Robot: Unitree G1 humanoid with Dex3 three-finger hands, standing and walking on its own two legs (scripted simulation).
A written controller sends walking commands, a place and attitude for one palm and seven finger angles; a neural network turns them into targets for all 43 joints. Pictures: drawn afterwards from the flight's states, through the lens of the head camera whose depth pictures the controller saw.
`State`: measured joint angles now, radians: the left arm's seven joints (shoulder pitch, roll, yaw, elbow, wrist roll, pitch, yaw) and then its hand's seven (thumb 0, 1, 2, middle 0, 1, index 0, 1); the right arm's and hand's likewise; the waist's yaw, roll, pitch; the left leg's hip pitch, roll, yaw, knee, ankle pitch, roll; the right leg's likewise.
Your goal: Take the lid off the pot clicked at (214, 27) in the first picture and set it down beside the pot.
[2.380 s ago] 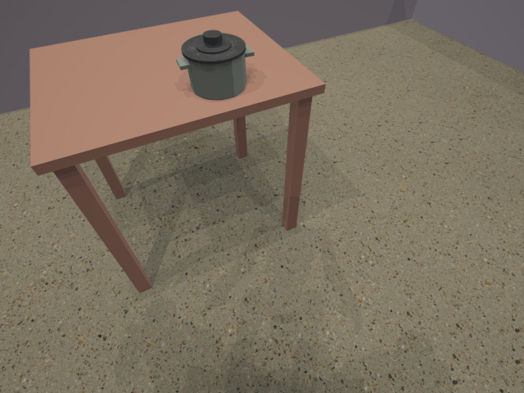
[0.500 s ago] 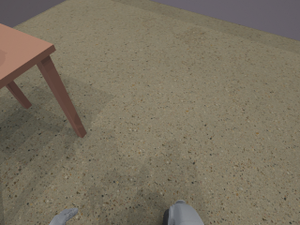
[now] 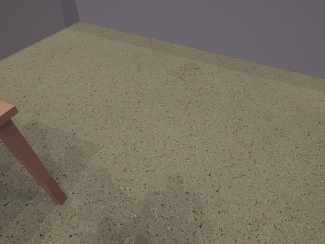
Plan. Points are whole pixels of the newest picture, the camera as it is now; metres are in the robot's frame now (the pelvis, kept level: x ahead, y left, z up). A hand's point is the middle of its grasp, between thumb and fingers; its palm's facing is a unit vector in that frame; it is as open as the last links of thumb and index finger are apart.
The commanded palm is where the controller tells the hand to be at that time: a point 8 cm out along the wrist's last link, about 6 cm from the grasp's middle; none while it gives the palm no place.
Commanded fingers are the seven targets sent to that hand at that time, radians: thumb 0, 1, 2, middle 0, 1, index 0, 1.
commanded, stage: walk to a spot facing it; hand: left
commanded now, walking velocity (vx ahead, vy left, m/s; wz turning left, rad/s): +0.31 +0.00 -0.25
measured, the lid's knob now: out of the picture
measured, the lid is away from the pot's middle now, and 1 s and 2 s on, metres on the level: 0.00 0.00 0.00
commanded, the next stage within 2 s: turn to face it in 0.12 s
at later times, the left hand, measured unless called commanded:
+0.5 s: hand (123, 197) +0.30 +0.15 -0.18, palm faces -0.05 -0.98 -0.20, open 7.3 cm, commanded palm none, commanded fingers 0.00 0.90 0.90 -0.20 -0.30 -0.20 -0.30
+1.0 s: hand (93, 213) +0.24 +0.23 -0.18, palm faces +0.32 -0.92 -0.22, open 7.4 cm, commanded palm none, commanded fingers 0.00 0.90 0.90 -0.20 -0.30 -0.20 -0.30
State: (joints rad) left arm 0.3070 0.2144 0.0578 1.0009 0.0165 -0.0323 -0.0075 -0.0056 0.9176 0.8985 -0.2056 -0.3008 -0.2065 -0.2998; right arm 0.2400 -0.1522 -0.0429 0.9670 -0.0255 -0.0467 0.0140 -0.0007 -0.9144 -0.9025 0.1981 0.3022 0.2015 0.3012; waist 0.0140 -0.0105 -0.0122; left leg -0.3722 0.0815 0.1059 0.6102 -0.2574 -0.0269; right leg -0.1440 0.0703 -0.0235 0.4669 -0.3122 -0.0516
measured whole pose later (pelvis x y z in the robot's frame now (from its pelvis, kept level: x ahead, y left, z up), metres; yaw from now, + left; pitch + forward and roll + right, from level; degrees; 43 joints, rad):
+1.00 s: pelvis +0.22 +0.00 -0.01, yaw +16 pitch +0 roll -2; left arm 0.19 0.27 0.10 0.92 0.02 0.06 0.00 0.00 0.91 0.90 -0.20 -0.30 -0.20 -0.30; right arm 0.20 -0.22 -0.06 0.89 -0.02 0.01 0.00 0.00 -0.91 -0.90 0.20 0.30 0.20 0.30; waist -0.01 -0.05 0.05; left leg -0.38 0.02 0.07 0.60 -0.22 0.05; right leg -0.54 -0.10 -0.06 1.15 -0.36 0.08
